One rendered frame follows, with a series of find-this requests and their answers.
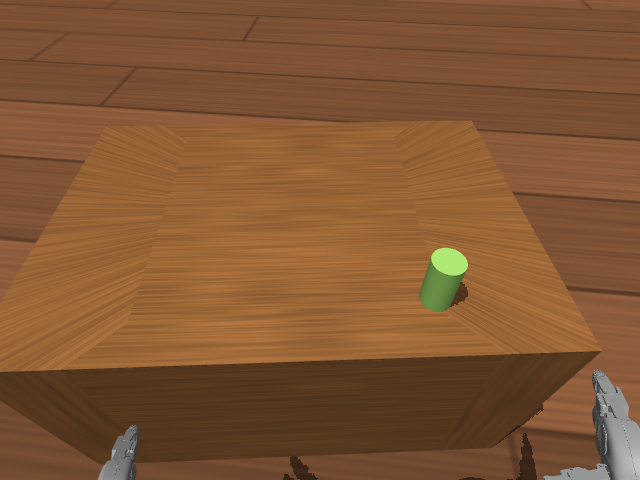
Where can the can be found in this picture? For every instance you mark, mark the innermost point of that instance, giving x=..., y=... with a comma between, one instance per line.
x=444, y=274

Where can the left robot hand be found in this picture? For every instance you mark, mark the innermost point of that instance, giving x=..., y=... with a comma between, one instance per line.
x=124, y=452

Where can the right robot hand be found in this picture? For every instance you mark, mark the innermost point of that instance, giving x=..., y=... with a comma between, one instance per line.
x=617, y=437

